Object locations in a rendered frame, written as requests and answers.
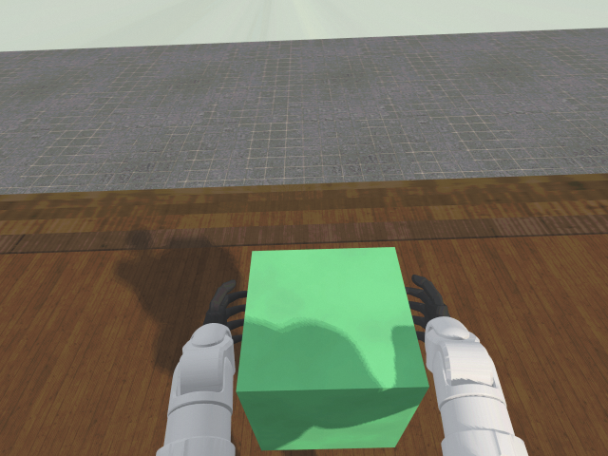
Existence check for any carton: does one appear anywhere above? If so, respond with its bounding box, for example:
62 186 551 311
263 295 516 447
236 247 429 450

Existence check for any robot left hand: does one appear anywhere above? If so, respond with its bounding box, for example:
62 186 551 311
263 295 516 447
202 279 248 344

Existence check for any right robot forearm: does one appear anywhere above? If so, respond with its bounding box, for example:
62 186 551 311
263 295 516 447
425 316 528 456

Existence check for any left robot forearm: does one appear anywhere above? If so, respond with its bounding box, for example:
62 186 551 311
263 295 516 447
156 323 236 456

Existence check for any robot right hand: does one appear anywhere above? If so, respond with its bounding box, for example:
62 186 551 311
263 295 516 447
405 275 450 342

